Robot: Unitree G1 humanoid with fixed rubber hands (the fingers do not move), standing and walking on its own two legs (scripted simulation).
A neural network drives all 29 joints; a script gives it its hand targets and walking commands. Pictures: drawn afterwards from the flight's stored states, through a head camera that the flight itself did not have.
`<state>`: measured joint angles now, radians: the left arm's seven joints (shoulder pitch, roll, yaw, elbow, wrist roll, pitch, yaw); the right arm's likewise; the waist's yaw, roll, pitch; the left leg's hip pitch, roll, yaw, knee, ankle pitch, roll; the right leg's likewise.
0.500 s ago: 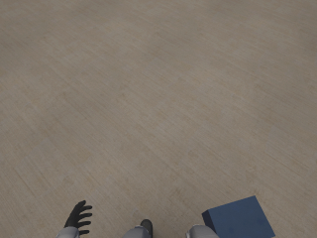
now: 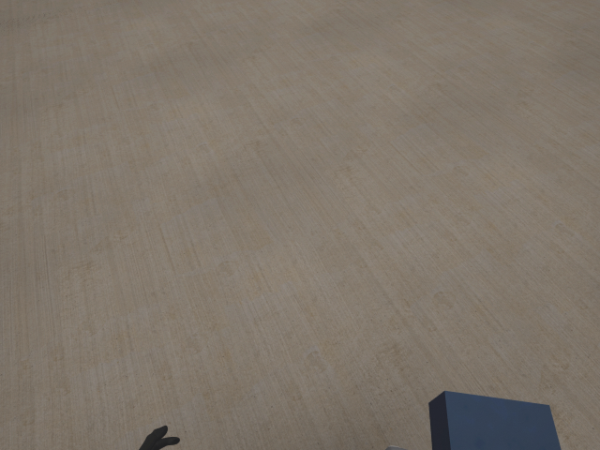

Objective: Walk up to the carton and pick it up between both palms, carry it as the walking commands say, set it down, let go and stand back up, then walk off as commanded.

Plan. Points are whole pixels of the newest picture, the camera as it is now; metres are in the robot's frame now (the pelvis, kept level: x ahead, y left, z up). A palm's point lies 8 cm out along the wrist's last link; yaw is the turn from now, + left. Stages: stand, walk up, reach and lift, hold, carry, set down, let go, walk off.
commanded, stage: walk off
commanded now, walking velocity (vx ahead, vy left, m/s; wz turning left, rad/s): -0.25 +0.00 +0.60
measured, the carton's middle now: (491, 442) +0.22 -0.50 -0.68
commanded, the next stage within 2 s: stand in 0.44 s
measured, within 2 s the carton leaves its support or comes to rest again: neither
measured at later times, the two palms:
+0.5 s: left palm out of the picture -0.01 +0.29 -0.10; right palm out of the picture -0.02 -0.24 -0.10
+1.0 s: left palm out of the picture -0.22 +0.18 -0.12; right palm out of the picture -0.06 -0.26 -0.12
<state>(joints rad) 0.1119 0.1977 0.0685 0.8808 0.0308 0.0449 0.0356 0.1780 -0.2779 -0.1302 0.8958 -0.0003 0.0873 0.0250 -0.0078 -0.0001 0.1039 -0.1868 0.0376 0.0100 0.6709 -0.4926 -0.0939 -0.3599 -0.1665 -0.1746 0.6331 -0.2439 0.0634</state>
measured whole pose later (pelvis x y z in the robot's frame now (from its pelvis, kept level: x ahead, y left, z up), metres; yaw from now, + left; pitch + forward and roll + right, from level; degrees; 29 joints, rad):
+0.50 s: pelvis -0.12 +0.01 +0.02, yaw +13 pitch +2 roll -2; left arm -0.03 0.24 0.10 0.83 -0.02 0.09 0.03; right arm 0.21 -0.23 -0.09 0.87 -0.02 0.02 -0.01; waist -0.04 0.01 0.17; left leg -0.35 -0.06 -0.18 0.44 -0.11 0.01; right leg -0.33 0.02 0.04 0.82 -0.49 0.08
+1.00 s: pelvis -0.18 -0.05 +0.02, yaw +20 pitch -3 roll +1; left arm 0.23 0.17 0.04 0.97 0.00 0.02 0.00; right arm 0.22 -0.19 -0.06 1.03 -0.01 0.02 -0.01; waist 0.02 -0.02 0.07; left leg -0.14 0.00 -0.02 0.44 -0.24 -0.03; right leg -0.17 -0.02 -0.07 0.50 -0.27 -0.03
